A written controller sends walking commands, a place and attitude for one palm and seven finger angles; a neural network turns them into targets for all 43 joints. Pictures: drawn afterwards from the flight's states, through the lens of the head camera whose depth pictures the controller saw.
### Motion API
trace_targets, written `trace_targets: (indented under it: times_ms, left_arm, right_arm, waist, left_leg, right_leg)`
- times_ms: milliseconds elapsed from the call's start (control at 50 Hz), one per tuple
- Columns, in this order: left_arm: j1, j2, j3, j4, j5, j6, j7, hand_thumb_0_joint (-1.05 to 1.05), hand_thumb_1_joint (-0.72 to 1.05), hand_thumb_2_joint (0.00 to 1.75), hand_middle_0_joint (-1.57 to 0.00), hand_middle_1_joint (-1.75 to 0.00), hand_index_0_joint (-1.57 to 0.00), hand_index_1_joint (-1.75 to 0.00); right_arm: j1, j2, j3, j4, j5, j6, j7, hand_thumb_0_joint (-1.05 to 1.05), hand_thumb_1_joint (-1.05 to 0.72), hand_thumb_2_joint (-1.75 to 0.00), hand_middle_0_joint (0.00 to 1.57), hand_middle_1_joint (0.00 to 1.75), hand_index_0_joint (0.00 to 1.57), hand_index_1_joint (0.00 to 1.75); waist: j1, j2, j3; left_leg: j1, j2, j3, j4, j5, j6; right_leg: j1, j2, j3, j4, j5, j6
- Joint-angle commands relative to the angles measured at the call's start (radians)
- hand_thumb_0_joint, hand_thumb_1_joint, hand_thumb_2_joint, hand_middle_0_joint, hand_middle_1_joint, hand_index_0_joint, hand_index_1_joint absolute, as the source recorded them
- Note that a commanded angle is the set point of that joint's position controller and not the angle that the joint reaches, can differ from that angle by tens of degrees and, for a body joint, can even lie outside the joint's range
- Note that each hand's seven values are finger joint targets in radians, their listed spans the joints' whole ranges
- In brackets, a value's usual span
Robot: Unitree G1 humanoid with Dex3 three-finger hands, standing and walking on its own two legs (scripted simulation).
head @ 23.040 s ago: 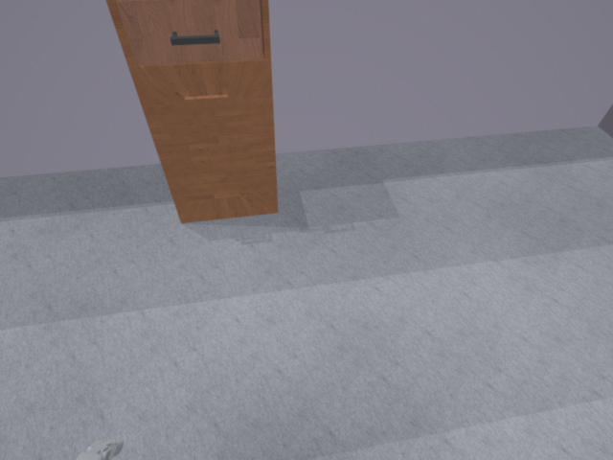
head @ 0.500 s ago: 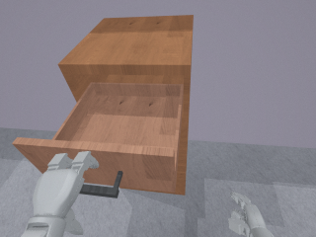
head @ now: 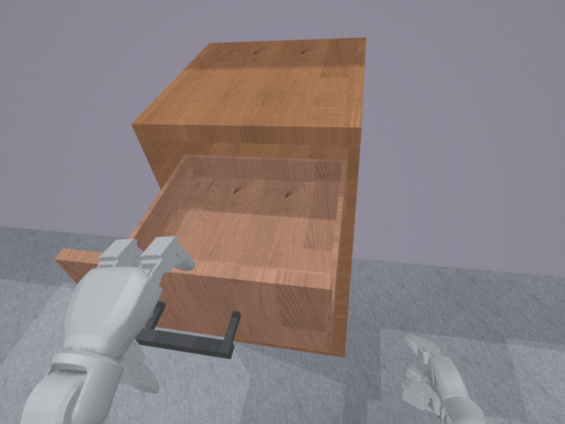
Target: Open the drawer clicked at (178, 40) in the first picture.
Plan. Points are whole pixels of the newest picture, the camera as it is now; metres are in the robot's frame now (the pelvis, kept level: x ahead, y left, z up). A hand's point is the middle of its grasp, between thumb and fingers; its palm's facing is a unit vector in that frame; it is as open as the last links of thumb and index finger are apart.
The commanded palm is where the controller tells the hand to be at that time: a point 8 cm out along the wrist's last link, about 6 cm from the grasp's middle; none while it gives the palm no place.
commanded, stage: lift the hand off the handle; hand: left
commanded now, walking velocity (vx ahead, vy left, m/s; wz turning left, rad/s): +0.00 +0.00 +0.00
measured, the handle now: (190, 328) +0.23 +0.18 +0.04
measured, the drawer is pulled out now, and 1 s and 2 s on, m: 0.30 0.30 0.30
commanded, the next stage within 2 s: draw the hand back to the body in 0.38 s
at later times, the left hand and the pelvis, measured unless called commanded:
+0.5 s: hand (133, 303) +0.19 +0.19 +0.17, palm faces +0.15 -0.14 -0.98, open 13.9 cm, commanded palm +0.15 +0.19 +0.24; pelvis -0.01 -0.01 +0.00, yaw +0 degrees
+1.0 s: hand (114, 313) +0.17 +0.21 +0.17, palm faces +0.09 -0.09 -0.99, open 13.9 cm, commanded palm +0.14 +0.22 +0.23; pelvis +0.00 -0.02 +0.00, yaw +1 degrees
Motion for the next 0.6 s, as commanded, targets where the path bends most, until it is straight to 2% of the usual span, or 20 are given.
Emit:
trace_targets:
  times_ms: [0,20,40,60,120,140,220,240,260,300,320,340,360,400,440,460,500,540,560,580]
  left_arm:
    - [-0.169,0.151,0.127,-0.210,0.019,0.012,0.017,0.00,-0.50,0.30,-0.30,-1.20,-0.30,-1.20]
    - [-0.178,0.166,0.138,-0.223,0.025,0.025,0.011,0.00,-0.50,0.30,-0.30,-1.20,-0.30,-1.20]
    - [-0.177,0.191,0.179,-0.221,-0.002,0.041,0.005,0.00,-0.50,0.30,-0.30,-1.20,-0.30,-1.20]
    - [-0.162,0.154,0.134,-0.204,0.004,0.052,-0.015,0.00,-0.50,0.30,-0.30,-1.20,-0.30,-1.20]
    - [-0.166,0.162,0.135,-0.263,-0.029,0.078,-0.050,0.00,-0.50,0.30,-0.30,-1.20,-0.30,-1.20]
    - [-0.168,0.201,0.191,-0.282,-0.067,0.087,-0.054,0.00,-0.50,0.30,-0.30,-1.20,-0.30,-1.20]
    - [-0.155,0.215,0.185,-0.349,-0.054,0.092,-0.077,0.00,-0.50,0.30,-0.30,-1.20,-0.30,-1.20]
    - [-0.179,0.256,0.230,-0.361,-0.077,0.093,-0.070,0.00,-0.50,0.30,-0.30,-1.20,-0.30,-1.20]
    - [-0.158,0.221,0.193,-0.351,-0.064,0.093,-0.080,0.00,-0.50,0.30,-0.30,-1.20,-0.30,-1.20]
    - [-0.088,0.228,0.228,-0.260,-0.074,0.091,-0.091,0.00,-0.50,0.30,-0.30,-1.20,-0.30,-1.20]
    - [-0.100,0.243,0.241,-0.272,-0.065,0.092,-0.092,0.00,-0.50,0.30,-0.30,-1.20,-0.30,-1.20]
    - [-0.114,0.252,0.265,-0.278,-0.093,0.095,-0.090,0.00,-0.50,0.30,-0.30,-1.20,-0.30,-1.20]
    - [-0.131,0.210,0.208,-0.272,-0.086,0.088,-0.102,0.00,-0.50,0.30,-0.30,-1.20,-0.30,-1.20]
    - [-0.121,0.226,0.226,-0.252,-0.100,0.074,-0.106,0.00,-0.50,0.30,-0.30,-1.20,-0.30,-1.20]
    - [-0.170,0.282,0.274,-0.311,-0.112,0.059,-0.093,0.00,-0.50,0.30,-0.30,-1.20,-0.30,-1.20]
    - [-0.172,0.234,0.216,-0.304,-0.090,0.048,-0.100,0.00,-0.50,0.30,-0.30,-1.20,-0.30,-1.20]
    - [-0.139,0.247,0.234,-0.281,-0.089,0.027,-0.096,0.00,-0.50,0.30,-0.30,-1.20,-0.30,-1.20]
    - [-0.179,0.328,0.318,-0.313,-0.099,0.013,-0.074,0.00,-0.50,0.30,-0.30,-1.20,-0.30,-1.20]
    - [-0.160,0.304,0.298,-0.295,-0.083,0.004,-0.077,0.00,-0.50,0.30,-0.30,-1.20,-0.30,-1.20]
    - [-0.113,0.310,0.320,-0.258,-0.081,0.003,-0.073,0.00,-0.50,0.30,-0.30,-1.20,-0.30,-1.20]
  right_arm:
    - [-0.190,-0.078,-0.032,-0.176,0.001,-0.043,0.000,0.00,-0.90,-0.90,0.20,0.30,0.20,0.30]
    - [-0.203,-0.079,-0.025,-0.183,0.007,-0.040,0.006,0.00,-0.90,-0.90,0.20,0.30,0.20,0.30]
    - [-0.240,-0.083,-0.021,-0.187,0.023,-0.043,0.010,0.00,-0.90,-0.90,0.20,0.30,0.20,0.30]
    - [-0.216,-0.075,-0.018,-0.182,0.011,-0.036,0.015,0.00,-0.90,-0.90,0.20,0.30,0.20,0.30]
    - [-0.237,-0.083,-0.020,-0.199,0.027,-0.021,0.027,0.00,-0.90,-0.90,0.20,0.30,0.20,0.30]
    - [-0.272,-0.087,-0.016,-0.211,0.042,-0.030,0.027,0.00,-0.90,-0.90,0.20,0.30,0.20,0.30]
    - [-0.240,-0.094,-0.013,-0.226,0.031,-0.013,0.030,0.00,-0.90,-0.90,0.20,0.30,0.20,0.30]
    - [-0.270,-0.099,-0.010,-0.224,0.041,-0.023,0.026,0.00,-0.90,-0.90,0.20,0.30,0.20,0.30]
    - [-0.249,-0.086,-0.006,-0.225,0.027,-0.021,0.027,0.00,-0.90,-0.90,0.20,0.30,0.20,0.30]
    - [-0.232,-0.094,-0.013,-0.200,0.027,-0.011,0.027,0.00,-0.90,-0.90,0.20,0.30,0.20,0.30]
    - [-0.233,-0.099,-0.011,-0.207,0.031,-0.010,0.027,0.00,-0.90,-0.90,0.20,0.30,0.20,0.30]
    - [-0.263,-0.099,-0.011,-0.208,0.044,-0.018,0.028,0.00,-0.90,-0.90,0.20,0.30,0.20,0.30]
    - [-0.243,-0.090,-0.008,-0.208,0.030,-0.016,0.029,0.00,-0.90,-0.90,0.20,0.30,0.20,0.30]
    - [-0.231,-0.098,-0.018,-0.200,0.030,-0.019,0.021,0.00,-0.90,-0.90,0.20,0.30,0.20,0.30]
    - [-0.258,-0.104,-0.013,-0.215,0.042,-0.040,0.013,0.00,-0.90,-0.90,0.20,0.30,0.20,0.30]
    - [-0.235,-0.091,-0.009,-0.217,0.024,-0.041,0.011,0.00,-0.90,-0.90,0.20,0.30,0.20,0.30]
    - [-0.214,-0.099,-0.019,-0.206,0.020,-0.041,0.002,0.00,-0.90,-0.90,0.20,0.30,0.20,0.30]
    - [-0.236,-0.106,-0.013,-0.211,0.031,-0.060,-0.005,0.00,-0.90,-0.90,0.20,0.30,0.20,0.30]
    - [-0.212,-0.097,-0.010,-0.210,0.014,-0.060,-0.007,0.00,-0.90,-0.90,0.20,0.30,0.20,0.30]
    - [-0.202,-0.097,-0.015,-0.204,0.019,-0.059,-0.009,0.00,-0.90,-0.90,0.20,0.30,0.20,0.30]
  waist:
    - [-0.014,-0.072,-0.105]
    - [-0.010,-0.081,-0.110]
    - [-0.008,-0.063,-0.115]
    - [-0.003,-0.085,-0.121]
    - [-0.007,-0.082,-0.120]
    - [-0.010,-0.063,-0.125]
    - [-0.006,-0.084,-0.140]
    - [-0.014,-0.059,-0.126]
    - [-0.001,-0.066,-0.125]
    - [-0.011,-0.118,-0.060]
    - [-0.011,-0.115,-0.064]
    - [-0.018,-0.098,-0.057]
    - [-0.015,-0.084,-0.066]
    - [-0.023,-0.100,-0.055]
    - [-0.026,-0.070,-0.081]
    - [-0.017,-0.063,-0.089]
    - [-0.026,-0.078,-0.068]
    - [-0.024,-0.060,-0.086]
    - [-0.010,-0.060,-0.113]
    - [-0.017,-0.083,-0.077]
  left_leg:
    - [0.148,0.034,-0.040,-0.103,0.231,-0.005]
    - [0.148,0.037,-0.038,-0.105,0.246,-0.009]
    - [0.141,0.040,-0.046,-0.108,0.244,-0.011]
    - [0.130,0.030,-0.037,-0.113,0.264,-0.008]
    - [0.142,0.033,-0.028,-0.120,0.291,-0.010]
    - [0.132,0.038,-0.034,-0.120,0.274,-0.010]
    - [0.147,0.038,-0.021,-0.113,0.306,-0.009]
    - [0.136,0.043,-0.023,-0.108,0.277,-0.011]
    - [0.133,0.031,-0.025,-0.108,0.280,-0.007]
    - [0.114,0.030,-0.022,-0.115,0.254,-0.007]
    - [0.121,0.033,-0.017,-0.105,0.252,-0.010]
    - [0.116,0.035,-0.021,-0.106,0.230,-0.011]
    - [0.115,0.023,-0.020,-0.112,0.226,-0.006]
    - [0.119,0.021,-0.021,-0.113,0.215,-0.004]
    - [0.132,0.025,-0.023,-0.101,0.191,-0.008]
    - [0.135,0.017,-0.023,-0.098,0.199,-0.003]
    - [0.141,0.018,-0.022,-0.093,0.188,-0.002]
    - [0.141,0.022,-0.026,-0.086,0.163,-0.008]
    - [0.141,0.013,-0.026,-0.080,0.182,-0.003]
    - [0.138,0.020,-0.026,-0.082,0.181,-0.008]
  right_leg:
    - [-0.052,-0.011,0.016,-0.127,0.139,-0.004]
    - [-0.039,-0.019,0.018,-0.123,0.158,-0.002]
    - [-0.010,-0.016,0.026,-0.115,0.181,-0.006]
    - [-0.001,-0.018,0.012,-0.111,0.196,-0.002]
    - [0.019,-0.024,0.021,-0.119,0.243,0.008]
    - [0.041,-0.020,0.022,-0.112,0.251,0.006]
    - [0.039,-0.029,0.027,-0.126,0.275,0.015]
    - [0.039,-0.025,0.036,-0.123,0.264,0.009]
    - [0.032,-0.026,0.029,-0.129,0.251,0.010]
    - [0.012,-0.021,0.026,-0.149,0.228,0.015]
    - [-0.002,-0.029,0.044,-0.150,0.226,0.017]
    - [0.000,-0.025,0.045,-0.149,0.218,0.013]
    - [0.001,-0.026,0.027,-0.148,0.199,0.016]
    - [-0.006,-0.025,0.033,-0.162,0.192,0.020]
    - [-0.007,-0.033,0.056,-0.164,0.175,0.017]
    - [-0.017,-0.035,0.043,-0.165,0.163,0.018]
    - [-0.035,-0.033,0.052,-0.185,0.146,0.018]
    - [-0.028,-0.040,0.074,-0.185,0.133,0.013]
    - [-0.013,-0.042,0.061,-0.178,0.147,0.014]
    - [-0.034,-0.044,0.069,-0.181,0.143,0.014]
